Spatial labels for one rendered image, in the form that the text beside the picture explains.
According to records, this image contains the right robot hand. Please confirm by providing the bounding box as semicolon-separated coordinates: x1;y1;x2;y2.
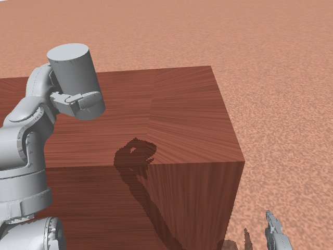
265;210;293;250

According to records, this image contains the left robot arm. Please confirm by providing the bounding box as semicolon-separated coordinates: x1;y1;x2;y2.
0;96;67;250

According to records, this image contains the left robot hand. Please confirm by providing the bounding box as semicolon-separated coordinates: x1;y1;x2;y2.
25;63;102;117

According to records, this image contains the can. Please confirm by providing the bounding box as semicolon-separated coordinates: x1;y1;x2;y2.
47;43;106;120

